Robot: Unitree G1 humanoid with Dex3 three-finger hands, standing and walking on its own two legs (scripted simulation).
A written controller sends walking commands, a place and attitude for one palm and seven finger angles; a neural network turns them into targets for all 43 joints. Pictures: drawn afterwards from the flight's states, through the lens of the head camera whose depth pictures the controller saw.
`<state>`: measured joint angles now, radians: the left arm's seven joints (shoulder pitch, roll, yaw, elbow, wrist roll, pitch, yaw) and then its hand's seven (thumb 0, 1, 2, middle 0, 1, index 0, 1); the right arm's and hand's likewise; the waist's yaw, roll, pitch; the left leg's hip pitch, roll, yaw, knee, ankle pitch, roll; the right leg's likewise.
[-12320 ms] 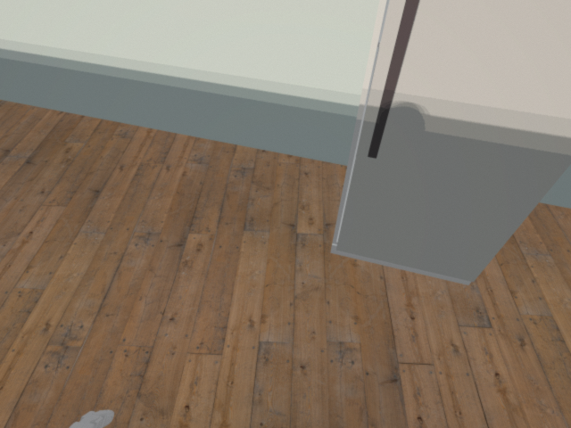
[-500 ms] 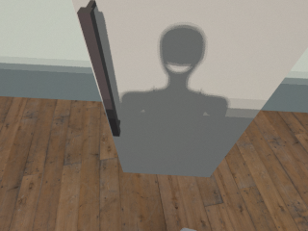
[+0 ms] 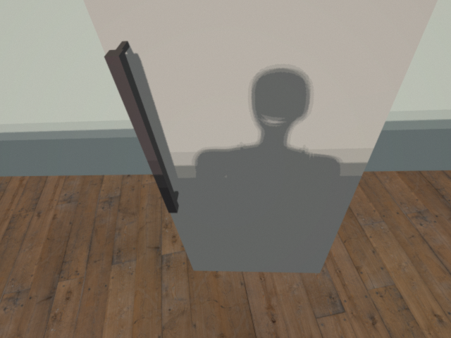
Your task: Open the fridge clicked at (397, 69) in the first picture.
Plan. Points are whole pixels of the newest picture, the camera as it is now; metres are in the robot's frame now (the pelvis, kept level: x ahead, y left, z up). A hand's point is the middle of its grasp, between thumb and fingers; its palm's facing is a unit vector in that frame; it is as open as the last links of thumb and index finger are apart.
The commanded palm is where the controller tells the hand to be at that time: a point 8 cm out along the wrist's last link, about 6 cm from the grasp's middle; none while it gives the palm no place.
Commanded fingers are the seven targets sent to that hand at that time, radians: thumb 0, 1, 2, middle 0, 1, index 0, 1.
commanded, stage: come to a stop and stand still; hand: left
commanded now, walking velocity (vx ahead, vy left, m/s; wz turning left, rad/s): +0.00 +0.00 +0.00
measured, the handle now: (154, 145) +0.48 +0.19 +0.08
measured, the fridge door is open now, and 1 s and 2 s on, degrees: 0 0 0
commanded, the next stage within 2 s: look again from close up in 0.58 s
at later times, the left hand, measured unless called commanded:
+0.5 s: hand out of the picture +0.04 +0.16 -0.16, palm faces +0.04 -0.97 -0.25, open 7.3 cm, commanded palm none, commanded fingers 0.00 0.90 0.90 -0.20 -0.30 -0.20 -0.30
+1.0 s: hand out of the picture +0.01 +0.17 -0.17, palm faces +0.06 -0.97 -0.22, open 7.3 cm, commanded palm none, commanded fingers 0.00 0.90 0.90 -0.20 -0.30 -0.20 -0.30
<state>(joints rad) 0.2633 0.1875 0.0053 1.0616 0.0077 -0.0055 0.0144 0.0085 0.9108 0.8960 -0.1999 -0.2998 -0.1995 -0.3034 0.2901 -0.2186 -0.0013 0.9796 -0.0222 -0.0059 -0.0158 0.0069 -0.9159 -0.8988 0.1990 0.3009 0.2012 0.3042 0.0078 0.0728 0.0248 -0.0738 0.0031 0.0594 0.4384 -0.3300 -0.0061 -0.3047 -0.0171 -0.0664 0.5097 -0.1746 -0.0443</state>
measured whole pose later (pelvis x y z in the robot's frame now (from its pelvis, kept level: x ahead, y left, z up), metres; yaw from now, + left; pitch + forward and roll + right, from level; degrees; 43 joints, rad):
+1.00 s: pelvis +0.01 -0.01 +0.00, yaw +1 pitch -2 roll +1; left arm 0.24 0.15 0.01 1.14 0.01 -0.02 0.02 0.01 0.92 0.90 -0.20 -0.30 -0.20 -0.30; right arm 0.34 -0.15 0.01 1.12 -0.02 -0.02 -0.03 0.01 -0.91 -0.90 0.20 0.30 0.20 0.30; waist 0.01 0.02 0.06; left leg -0.06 0.02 0.04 0.41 -0.32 -0.02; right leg -0.28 0.00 -0.09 0.47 -0.17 -0.06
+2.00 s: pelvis -0.02 +0.01 -0.06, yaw +2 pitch +8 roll +0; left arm 0.51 0.19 0.14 0.03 -0.27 -0.43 -0.26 0.01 0.56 0.75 -0.23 -0.52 -0.23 -0.52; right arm 0.15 -0.31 -0.07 0.39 0.03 -0.26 -0.03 0.01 -0.91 -0.90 0.20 0.30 0.20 0.30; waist 0.04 -0.05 -0.09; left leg -0.57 -0.01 0.02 0.99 -0.56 0.01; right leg -0.75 -0.06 -0.09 0.94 -0.34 -0.03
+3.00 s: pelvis +0.02 +0.03 -0.01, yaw +3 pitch +0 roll -1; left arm -0.01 0.42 0.43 0.09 -0.34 0.03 -0.45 -0.01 -0.48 0.31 -0.30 -1.19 -0.30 -1.19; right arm 0.24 -0.26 0.09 0.60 0.05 -0.27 -0.09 0.02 -0.90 -0.90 0.20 0.30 0.21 0.31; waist 0.06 0.05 -0.03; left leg -0.16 0.00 0.00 0.59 -0.42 0.02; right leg -0.32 -0.03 -0.11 0.55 -0.23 0.00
